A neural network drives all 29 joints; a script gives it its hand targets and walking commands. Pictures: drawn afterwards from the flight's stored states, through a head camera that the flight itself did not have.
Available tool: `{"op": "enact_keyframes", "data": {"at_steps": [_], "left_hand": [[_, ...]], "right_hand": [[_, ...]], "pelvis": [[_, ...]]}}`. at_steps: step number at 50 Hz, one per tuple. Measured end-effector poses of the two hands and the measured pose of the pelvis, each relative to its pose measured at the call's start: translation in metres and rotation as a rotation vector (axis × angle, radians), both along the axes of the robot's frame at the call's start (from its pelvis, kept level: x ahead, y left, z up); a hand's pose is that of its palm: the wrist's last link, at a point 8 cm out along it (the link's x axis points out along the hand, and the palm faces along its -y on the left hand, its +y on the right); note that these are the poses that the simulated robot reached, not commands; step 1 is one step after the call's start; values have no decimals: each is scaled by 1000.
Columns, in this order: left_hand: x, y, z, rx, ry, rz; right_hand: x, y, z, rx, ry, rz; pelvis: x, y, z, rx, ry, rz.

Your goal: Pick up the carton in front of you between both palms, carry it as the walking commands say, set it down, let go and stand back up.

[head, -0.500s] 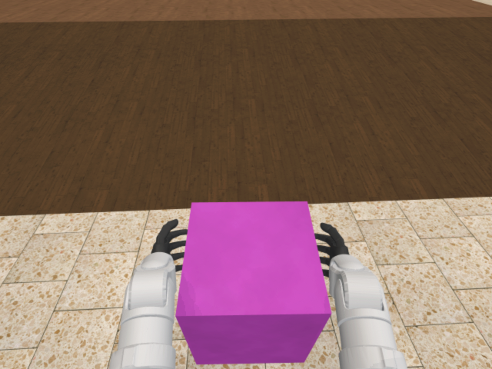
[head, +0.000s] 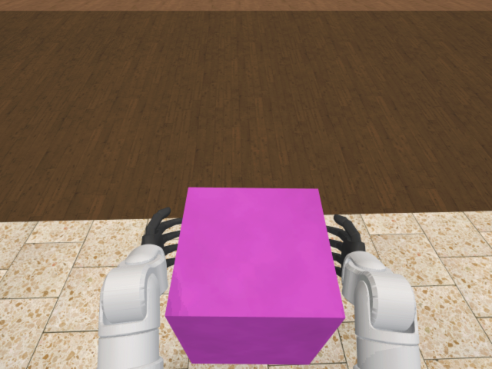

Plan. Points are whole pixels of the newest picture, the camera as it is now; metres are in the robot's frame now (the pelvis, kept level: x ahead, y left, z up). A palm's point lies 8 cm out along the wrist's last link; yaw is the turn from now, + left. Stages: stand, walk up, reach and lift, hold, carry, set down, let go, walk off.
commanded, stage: carry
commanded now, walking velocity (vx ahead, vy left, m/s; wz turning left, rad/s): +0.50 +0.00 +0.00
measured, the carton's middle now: (251, 280) +0.28 +0.00 +0.02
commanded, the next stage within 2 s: none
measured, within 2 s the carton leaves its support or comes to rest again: neither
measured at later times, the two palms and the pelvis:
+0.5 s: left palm (155, 159) +0.57 +0.21 +0.07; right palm (285, 159) +0.56 -0.09 +0.07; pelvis +0.29 +0.06 +0.00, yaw -1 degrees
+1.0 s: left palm (180, 92) +0.89 +0.19 +0.08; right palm (276, 91) +0.91 -0.10 +0.07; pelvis +0.63 +0.02 +0.00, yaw +4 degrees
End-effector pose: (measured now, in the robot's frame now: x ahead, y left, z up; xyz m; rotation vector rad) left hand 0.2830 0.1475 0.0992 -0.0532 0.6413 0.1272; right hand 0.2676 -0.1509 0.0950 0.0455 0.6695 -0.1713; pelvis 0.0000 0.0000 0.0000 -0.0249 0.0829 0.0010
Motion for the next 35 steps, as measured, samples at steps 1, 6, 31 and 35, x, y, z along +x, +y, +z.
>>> {"op": "enact_keyframes", "data": {"at_steps": [1, 6, 31, 35], "left_hand": [[8, -4, -3, -6, -1, 7], [38, -3, -14, 11, 80, 28], [362, 58, -20, -21, 103, -10], [414, 57, -10, -13, 55, 3]], "right_hand": [[8, -4, -4, 12, -2, -6], [50, -3, -11, 19, 81, 17], [358, 58, -12, -11, 103, -23], [416, 57, -2, -7, 55, -7]], "pelvis": [[10, -2, -4, -7, 1, 9], [57, -7, 1, 9, 8, 36], [363, 64, 12, -7, 6, -11], [420, 59, 11, -4, 4, -4]]}}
